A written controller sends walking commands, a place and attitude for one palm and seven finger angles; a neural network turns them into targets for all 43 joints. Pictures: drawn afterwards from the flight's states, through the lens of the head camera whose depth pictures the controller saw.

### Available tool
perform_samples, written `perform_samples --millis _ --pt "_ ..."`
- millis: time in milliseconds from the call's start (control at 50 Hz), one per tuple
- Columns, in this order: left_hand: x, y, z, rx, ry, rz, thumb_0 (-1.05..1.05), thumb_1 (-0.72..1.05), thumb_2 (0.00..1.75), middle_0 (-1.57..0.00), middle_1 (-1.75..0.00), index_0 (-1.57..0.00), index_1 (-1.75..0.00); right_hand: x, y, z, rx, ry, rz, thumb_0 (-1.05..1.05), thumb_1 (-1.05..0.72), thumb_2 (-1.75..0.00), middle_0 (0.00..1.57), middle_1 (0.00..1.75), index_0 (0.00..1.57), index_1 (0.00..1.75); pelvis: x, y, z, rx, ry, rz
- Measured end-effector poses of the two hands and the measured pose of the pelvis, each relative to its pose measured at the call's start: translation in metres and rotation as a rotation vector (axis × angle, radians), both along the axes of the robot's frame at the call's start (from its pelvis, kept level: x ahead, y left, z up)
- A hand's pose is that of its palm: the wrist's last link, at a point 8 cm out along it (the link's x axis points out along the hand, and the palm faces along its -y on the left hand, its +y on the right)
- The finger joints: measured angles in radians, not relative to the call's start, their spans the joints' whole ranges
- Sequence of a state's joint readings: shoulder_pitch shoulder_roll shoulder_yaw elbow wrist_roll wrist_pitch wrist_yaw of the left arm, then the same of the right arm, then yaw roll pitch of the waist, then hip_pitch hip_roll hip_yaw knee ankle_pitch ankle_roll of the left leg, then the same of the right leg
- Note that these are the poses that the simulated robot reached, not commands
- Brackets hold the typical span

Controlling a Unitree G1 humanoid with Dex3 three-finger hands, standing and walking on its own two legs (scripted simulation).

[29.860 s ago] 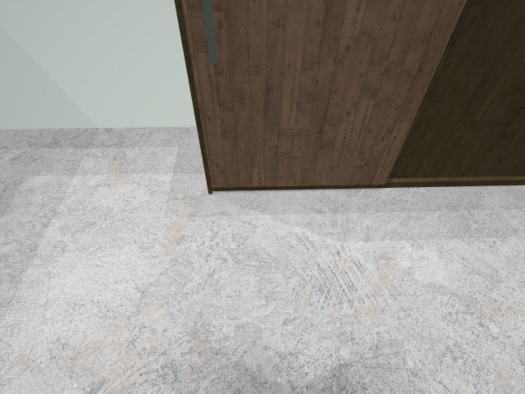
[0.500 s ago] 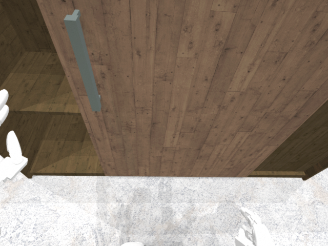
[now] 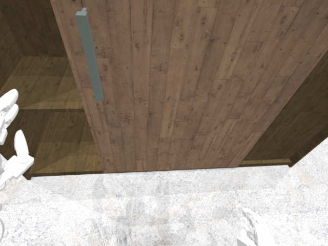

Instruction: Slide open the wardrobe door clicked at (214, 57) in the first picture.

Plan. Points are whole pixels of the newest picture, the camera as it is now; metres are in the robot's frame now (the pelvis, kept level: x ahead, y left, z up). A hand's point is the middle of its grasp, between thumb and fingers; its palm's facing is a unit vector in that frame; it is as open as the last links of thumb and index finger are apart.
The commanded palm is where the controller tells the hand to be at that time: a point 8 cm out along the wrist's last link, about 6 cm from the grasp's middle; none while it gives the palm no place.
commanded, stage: stop stepping back and stand still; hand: left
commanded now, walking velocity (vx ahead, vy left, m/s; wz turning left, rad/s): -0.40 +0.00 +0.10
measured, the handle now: (93, 60) +0.60 +0.28 +0.11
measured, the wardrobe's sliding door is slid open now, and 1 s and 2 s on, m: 0.45 0.45 0.45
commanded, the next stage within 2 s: let the arm hang, fingers relaxed in 0.78 s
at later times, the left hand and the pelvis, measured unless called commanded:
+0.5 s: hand out of the picture +0.11 +0.28 +0.16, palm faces +0.49 -0.78 -0.38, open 7.4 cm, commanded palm +0.04 +0.31 +0.18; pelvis -0.08 +0.01 +0.00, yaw +3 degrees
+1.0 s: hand (25, 240) +0.12 +0.29 +0.00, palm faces +0.23 -0.86 -0.45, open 7.4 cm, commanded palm none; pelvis -0.09 +0.02 -0.01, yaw +4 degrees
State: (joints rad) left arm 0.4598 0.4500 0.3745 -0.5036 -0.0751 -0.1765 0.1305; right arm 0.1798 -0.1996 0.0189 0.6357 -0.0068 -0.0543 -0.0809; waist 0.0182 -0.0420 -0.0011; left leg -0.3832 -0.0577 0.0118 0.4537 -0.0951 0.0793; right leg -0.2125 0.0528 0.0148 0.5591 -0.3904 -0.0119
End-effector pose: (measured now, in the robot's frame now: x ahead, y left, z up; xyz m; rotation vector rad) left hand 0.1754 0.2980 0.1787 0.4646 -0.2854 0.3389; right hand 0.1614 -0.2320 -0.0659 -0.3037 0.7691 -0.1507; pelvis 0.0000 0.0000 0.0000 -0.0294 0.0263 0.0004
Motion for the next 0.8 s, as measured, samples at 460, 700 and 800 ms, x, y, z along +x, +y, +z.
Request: perform_samples --millis 460,700,800 --pt "-0.109 0.020 -0.013 -0.048 0.015 0.178 0.02 0.89 0.90 -0.21 -0.30 -0.21 -0.31 -0.102 -0.006 -0.014 0.011 0.008 -0.016 0.02 -0.90 -0.89 0.20 0.30 0.20 0.30 -0.078 0.006 -0.002 0.026 -0.039 0.055" --pt "-0.127 0.017 0.002 0.054 0.048 0.150 0.01 0.89 0.90 -0.21 -0.30 -0.21 -0.31 -0.098 0.026 -0.011 0.106 -0.052 0.046 0.01 -0.90 -0.89 0.20 0.30 0.20 0.30 -0.090 0.004 0.001 0.007 -0.022 0.049" --pt "-0.121 0.021 -0.015 -0.021 0.054 0.173 0.01 0.89 0.90 -0.21 -0.30 -0.21 -0.31 -0.094 0.020 -0.019 0.075 -0.003 0.047 0.01 -0.90 -0.89 0.20 0.30 0.20 0.30 -0.083 0.009 -0.003 0.002 -0.037 0.053"
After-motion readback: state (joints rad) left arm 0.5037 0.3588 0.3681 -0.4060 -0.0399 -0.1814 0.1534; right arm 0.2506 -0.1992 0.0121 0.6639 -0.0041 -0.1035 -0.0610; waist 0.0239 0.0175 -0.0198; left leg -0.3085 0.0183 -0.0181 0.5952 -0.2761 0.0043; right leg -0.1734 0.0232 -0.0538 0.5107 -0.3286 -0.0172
